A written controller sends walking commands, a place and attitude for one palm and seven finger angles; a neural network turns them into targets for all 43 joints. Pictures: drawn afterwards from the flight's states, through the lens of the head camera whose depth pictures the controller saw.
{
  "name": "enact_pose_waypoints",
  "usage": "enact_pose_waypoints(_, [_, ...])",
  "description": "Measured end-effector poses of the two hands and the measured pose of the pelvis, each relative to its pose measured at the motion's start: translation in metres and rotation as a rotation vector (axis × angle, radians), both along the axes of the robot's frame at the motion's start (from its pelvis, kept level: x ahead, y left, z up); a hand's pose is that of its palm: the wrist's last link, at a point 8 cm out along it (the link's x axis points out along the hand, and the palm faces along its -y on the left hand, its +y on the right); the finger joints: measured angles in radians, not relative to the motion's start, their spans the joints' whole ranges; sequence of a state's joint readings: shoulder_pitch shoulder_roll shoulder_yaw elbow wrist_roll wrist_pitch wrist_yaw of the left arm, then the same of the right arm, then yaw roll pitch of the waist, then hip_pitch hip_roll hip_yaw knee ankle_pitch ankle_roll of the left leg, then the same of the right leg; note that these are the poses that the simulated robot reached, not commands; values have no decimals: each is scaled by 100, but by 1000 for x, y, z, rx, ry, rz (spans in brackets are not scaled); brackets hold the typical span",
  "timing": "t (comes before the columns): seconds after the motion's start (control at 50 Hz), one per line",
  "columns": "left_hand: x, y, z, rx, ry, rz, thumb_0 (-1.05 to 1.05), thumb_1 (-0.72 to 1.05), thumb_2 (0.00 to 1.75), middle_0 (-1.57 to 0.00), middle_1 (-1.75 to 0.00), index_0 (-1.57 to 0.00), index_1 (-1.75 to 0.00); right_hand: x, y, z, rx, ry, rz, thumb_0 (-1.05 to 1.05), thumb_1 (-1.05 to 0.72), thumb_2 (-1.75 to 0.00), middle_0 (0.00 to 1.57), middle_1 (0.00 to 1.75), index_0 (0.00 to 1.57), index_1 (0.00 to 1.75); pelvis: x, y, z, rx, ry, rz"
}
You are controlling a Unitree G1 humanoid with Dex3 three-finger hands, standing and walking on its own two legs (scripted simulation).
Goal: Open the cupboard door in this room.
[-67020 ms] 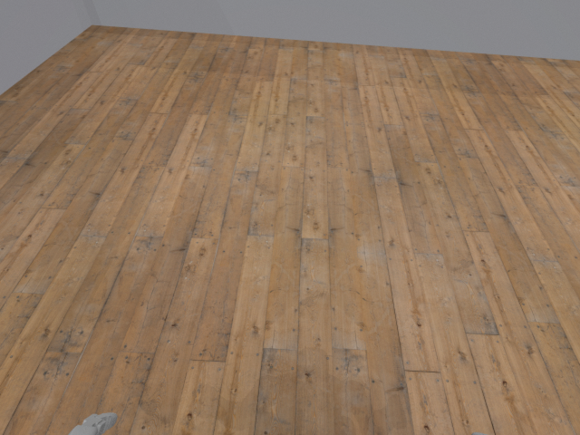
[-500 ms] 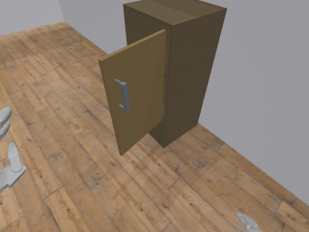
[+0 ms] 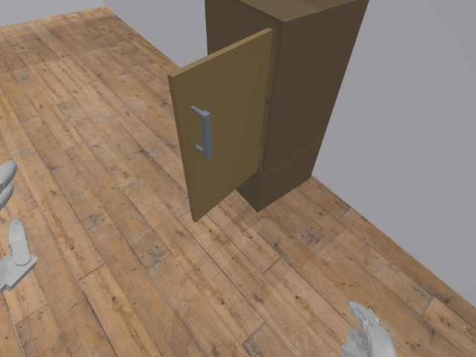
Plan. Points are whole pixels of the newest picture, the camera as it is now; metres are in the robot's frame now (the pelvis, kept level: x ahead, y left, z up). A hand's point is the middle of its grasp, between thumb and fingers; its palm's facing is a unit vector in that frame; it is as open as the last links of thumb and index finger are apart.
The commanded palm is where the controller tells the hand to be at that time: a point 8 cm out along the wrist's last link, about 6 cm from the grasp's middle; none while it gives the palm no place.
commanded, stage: let the arm hang, fingers relaxed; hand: left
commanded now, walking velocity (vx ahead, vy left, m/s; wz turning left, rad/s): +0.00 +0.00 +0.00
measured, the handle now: (201, 133) +0.65 +0.14 -0.03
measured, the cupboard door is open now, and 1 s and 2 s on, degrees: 100 100 100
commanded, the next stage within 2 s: look to check the result in 1.16 s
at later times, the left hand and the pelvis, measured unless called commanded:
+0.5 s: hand out of the picture -0.06 +0.18 -0.18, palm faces +0.08 -0.98 -0.16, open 7.1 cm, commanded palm none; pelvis -0.03 +0.00 +0.00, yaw +3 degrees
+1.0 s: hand out of the picture -0.02 +0.16 -0.17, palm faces +0.07 -0.98 -0.17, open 7.4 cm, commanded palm none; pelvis -0.01 +0.01 +0.00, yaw +2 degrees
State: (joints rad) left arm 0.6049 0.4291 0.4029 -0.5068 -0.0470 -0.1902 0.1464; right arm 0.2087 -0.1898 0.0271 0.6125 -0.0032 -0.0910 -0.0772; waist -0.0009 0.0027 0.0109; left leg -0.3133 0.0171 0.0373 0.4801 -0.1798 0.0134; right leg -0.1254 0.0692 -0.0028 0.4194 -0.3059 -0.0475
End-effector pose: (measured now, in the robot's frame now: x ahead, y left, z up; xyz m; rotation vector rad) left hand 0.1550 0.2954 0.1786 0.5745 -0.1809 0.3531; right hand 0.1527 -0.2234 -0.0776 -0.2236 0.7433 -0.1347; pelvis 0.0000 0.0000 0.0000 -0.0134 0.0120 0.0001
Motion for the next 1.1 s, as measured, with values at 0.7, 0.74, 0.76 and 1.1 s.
enact_pose_waypoints(0.7, [-260, -51, -310, -624, 1617, 442, 1, 92, 90, -20, -30, -20, -30, -179, 17, -74, 79, 696, -65, 1, -91, -90, 20, 30, 20, 30, -24, 9, 0, -1, -39, 46])
enact_pose_waypoints(0.74, [-254, -52, -310, -618, 1603, 437, 1, 92, 90, -20, -30, -20, -30, -175, 21, -75, 91, 685, -64, 1, -91, -90, 20, 30, 20, 30, -22, 10, 1, 2, -40, 42])
enact_pose_waypoints(0.76, [-249, -53, -311, -617, 1593, 431, 1, 91, 90, -19, -30, -20, -30, -174, 21, -76, 91, 683, -64, 1, -91, -90, 20, 30, 20, 30, -21, 10, 1, 4, -41, 42])
enact_pose_waypoints(1.1, [-178, -88, -325, -659, 1494, 291, 1, 92, 90, -20, -30, -20, -30, -165, 15, -70, 86, 678, -95, 0, -91, -90, 20, 30, 19, 30, -4, 2, 2, 19, -36, 33])
